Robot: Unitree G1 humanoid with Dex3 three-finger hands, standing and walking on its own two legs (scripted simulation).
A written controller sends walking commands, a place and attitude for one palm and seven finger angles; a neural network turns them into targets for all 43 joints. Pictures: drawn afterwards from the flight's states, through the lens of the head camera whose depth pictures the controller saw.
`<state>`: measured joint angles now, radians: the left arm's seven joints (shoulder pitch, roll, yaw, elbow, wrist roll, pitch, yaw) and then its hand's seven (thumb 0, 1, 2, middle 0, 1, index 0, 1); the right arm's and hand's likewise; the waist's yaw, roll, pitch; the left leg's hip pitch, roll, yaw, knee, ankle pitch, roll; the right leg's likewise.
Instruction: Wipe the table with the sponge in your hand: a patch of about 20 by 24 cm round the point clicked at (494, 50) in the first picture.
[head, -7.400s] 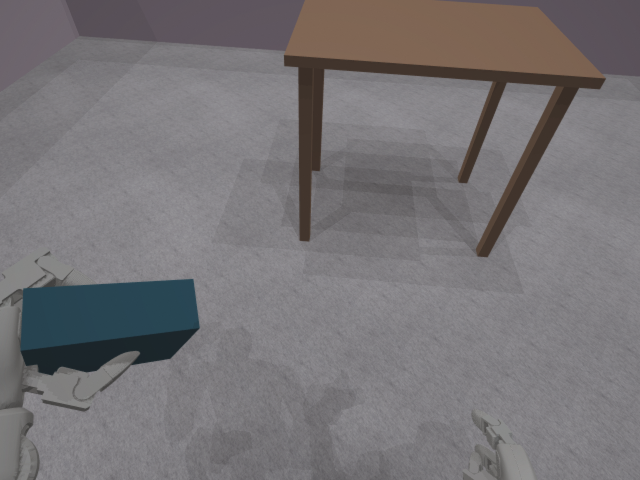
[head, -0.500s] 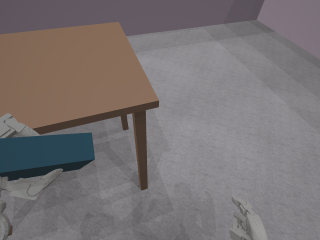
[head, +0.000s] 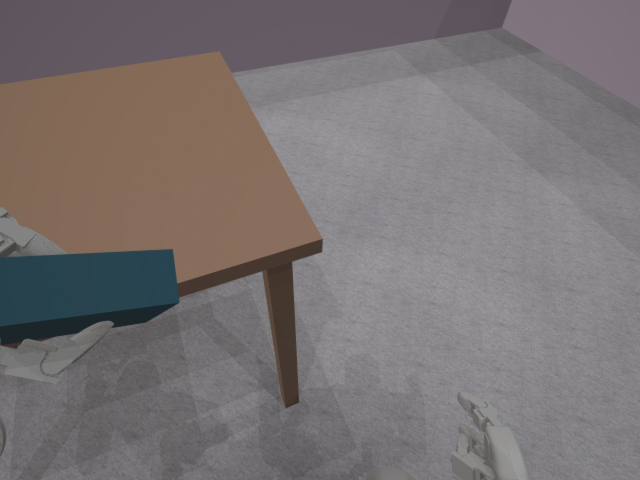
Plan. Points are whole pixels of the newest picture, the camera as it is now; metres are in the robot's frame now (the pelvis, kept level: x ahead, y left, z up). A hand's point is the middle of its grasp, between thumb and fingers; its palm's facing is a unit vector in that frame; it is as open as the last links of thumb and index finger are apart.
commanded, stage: shuffle to correct the standing spot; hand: left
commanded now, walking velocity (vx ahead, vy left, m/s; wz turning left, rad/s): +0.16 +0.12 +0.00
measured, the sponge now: (109, 295) +0.24 +0.22 +0.17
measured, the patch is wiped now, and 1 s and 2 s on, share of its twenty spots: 0.00 0.00 0.00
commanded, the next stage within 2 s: come to a stop and stand still in 0.38 s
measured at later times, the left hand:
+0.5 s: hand (39, 217) +0.31 +0.31 +0.19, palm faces +0.44 -0.81 -0.39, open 9.2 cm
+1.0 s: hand (27, 202) +0.35 +0.35 +0.17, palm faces +0.46 -0.82 -0.34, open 9.2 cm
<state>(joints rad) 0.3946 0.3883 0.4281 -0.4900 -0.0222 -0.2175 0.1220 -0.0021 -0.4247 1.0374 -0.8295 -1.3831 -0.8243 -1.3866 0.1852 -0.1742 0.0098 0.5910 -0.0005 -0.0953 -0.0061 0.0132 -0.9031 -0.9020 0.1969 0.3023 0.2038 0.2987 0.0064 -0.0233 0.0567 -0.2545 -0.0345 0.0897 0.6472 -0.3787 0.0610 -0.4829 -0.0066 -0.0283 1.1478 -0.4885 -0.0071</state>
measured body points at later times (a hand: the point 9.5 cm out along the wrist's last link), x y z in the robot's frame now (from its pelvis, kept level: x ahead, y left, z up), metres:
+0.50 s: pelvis +0.11 +0.06 +0.00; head +0.12 +0.07 +0.45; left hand +0.28 +0.35 +0.21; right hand +0.29 -0.20 -0.07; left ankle +0.16 +0.20 -0.72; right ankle +0.09 -0.07 -0.72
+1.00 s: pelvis +0.13 +0.09 +0.02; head +0.14 +0.09 +0.47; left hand +0.32 +0.39 +0.19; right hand +0.33 -0.13 -0.05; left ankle +0.16 +0.20 -0.72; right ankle +0.13 -0.02 -0.72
